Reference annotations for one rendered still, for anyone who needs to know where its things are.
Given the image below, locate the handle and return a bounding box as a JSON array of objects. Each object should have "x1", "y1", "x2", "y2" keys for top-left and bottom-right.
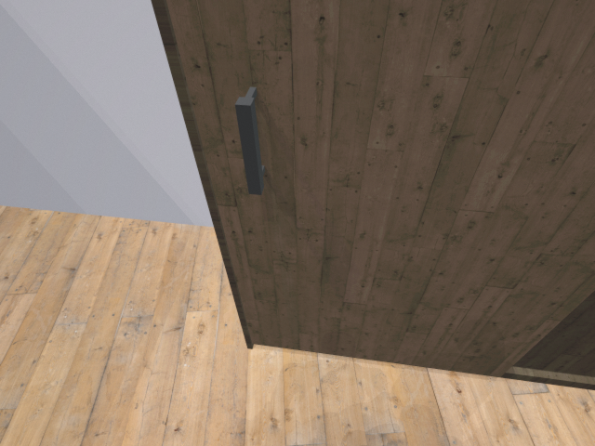
[{"x1": 235, "y1": 87, "x2": 265, "y2": 195}]

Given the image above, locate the wardrobe door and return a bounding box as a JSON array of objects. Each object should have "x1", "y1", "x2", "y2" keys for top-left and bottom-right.
[
  {"x1": 513, "y1": 291, "x2": 595, "y2": 377},
  {"x1": 166, "y1": 0, "x2": 595, "y2": 377}
]

